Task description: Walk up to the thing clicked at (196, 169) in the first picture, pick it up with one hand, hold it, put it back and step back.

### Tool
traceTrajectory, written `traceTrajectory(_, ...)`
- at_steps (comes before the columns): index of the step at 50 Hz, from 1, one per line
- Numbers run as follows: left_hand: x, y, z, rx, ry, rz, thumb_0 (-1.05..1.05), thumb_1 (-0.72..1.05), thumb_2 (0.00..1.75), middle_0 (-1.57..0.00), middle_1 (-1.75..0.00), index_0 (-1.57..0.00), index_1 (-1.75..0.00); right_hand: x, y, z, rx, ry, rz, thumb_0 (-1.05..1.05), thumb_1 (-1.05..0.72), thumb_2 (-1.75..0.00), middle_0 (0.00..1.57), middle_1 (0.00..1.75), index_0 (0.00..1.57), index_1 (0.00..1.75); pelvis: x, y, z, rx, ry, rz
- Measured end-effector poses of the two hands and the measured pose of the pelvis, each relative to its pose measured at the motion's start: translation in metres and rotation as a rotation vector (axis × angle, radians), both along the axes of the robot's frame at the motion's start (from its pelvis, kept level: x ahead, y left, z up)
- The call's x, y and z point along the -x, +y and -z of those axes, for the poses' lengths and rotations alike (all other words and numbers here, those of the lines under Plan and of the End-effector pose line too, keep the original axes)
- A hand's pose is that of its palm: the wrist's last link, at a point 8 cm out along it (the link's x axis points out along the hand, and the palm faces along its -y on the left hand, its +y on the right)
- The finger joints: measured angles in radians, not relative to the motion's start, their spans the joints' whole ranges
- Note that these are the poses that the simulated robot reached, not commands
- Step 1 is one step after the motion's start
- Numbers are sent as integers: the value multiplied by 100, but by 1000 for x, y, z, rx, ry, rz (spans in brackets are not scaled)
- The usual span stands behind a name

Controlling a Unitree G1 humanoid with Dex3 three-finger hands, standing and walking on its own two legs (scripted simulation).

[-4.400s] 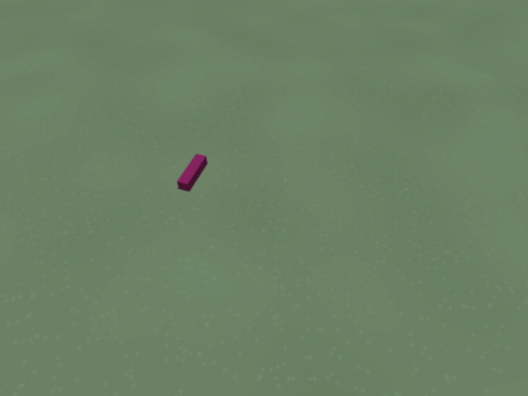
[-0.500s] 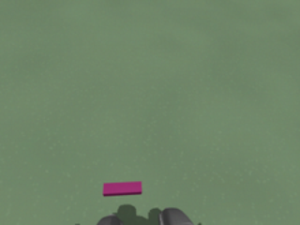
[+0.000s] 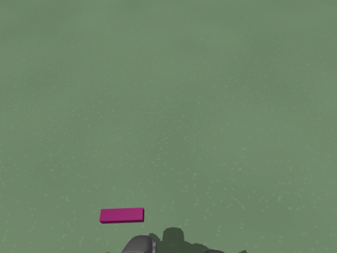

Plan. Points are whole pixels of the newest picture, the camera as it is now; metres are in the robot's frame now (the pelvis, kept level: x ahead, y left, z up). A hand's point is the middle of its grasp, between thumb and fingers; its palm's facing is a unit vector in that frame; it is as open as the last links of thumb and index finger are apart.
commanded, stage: walk up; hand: left
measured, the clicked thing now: (122, 215) +0.38 +0.29 -0.71
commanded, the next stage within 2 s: stand in 1.58 s
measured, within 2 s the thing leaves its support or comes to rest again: neither
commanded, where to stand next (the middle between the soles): +0.07 +0.06 m, yaw +3 degrees
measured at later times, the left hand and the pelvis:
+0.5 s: hand out of the picture +0.06 +0.32 -0.14, palm faces +0.04 -0.91 -0.41, open 7.4 cm; pelvis +0.00 +0.04 +0.01, yaw +3 degrees
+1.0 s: hand out of the picture +0.07 +0.30 -0.12, palm faces +0.02 -0.93 -0.36, open 7.4 cm; pelvis -0.01 +0.04 +0.04, yaw +3 degrees
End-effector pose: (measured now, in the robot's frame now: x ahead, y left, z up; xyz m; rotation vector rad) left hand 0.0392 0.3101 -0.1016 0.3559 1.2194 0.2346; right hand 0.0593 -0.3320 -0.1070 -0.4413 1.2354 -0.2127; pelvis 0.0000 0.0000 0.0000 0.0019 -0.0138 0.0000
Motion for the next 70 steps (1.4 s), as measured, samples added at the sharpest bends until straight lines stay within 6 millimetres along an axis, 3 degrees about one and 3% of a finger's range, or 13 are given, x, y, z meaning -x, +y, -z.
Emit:
traceTrajectory(5,13,5,-7,-47,19,-40,1,90,90,-21,-30,-21,-30,-39,18,5,-59,-20,-54,1,-90,-90,21,30,21,30,-4,-2,-3,-8,8,-24)
traceTrajectory(11,22,33,-7,-83,35,-64,1,90,90,-21,-30,-21,-30,-88,44,4,-79,-123,-99,1,-91,-90,21,30,21,30,-3,14,1,-21,12,-48)
traceTrajectory(18,1,52,-4,-77,-41,-71,1,91,90,-21,-30,-21,-30,-103,69,-5,-100,-198,-110,1,-91,-90,21,30,21,30,-2,24,2,6,-14,-55)
traceTrajectory(23,-10,51,-3,-46,-78,-40,1,91,90,-21,-30,-21,-30,-97,78,-10,-105,-190,-88,1,-91,-90,21,30,21,30,1,33,-2,12,-27,-59)
traceTrajectory(29,-22,52,-4,-4,-72,-22,1,91,90,-21,-30,-21,-30,-66,83,-16,-98,-129,-57,1,-90,-90,21,30,21,30,3,43,-12,23,-29,-50)
traceTrajectory(38,-19,45,-10,25,-28,-23,1,91,90,-21,-30,-21,-30,-32,78,-23,-92,-22,3,1,-90,-90,21,30,21,30,5,41,-27,25,-29,-50)
traceTrajectory(57,-25,30,-28,32,-25,-35,1,91,90,-21,-30,-21,-30,-41,73,-29,-126,-51,15,1,-91,-90,20,30,20,30,3,34,-40,7,-30,-47)
traceTrajectory(70,-30,25,-28,33,-10,-38,1,91,90,-21,-30,-21,-30,-34,67,-27,-122,-21,36,1,-91,-90,20,30,20,30,-4,31,-42,5,-25,-45)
